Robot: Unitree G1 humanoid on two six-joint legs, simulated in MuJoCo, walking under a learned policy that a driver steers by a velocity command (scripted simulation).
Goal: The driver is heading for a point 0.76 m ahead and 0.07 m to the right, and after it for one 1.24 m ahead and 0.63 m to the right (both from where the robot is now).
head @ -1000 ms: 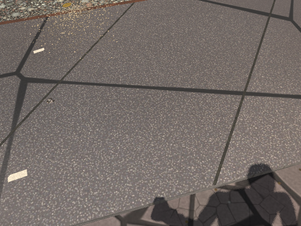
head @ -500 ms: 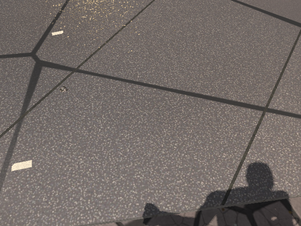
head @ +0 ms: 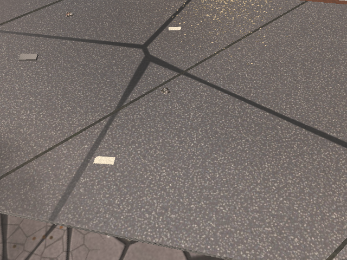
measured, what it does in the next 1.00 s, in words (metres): walks ahead: left foot, then right foot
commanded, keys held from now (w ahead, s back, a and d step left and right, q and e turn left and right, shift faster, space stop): q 0.12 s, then w+q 0.02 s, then w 0.12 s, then w+e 0.74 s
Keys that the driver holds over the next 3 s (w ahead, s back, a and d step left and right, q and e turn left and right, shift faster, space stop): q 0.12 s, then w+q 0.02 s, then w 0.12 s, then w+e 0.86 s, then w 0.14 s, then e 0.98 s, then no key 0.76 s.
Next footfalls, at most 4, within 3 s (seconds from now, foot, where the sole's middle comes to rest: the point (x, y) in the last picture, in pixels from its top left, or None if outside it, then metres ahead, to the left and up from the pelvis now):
0.12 left None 0.05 0.14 -0.78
0.72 right None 0.34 -0.10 -0.78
1.16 left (179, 192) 0.69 0.04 -0.74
1.58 right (253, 190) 0.70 -0.26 -0.74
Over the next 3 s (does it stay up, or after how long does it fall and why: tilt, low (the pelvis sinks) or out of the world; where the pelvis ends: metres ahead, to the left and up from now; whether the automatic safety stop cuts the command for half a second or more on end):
stays up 0.67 -0.13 0.03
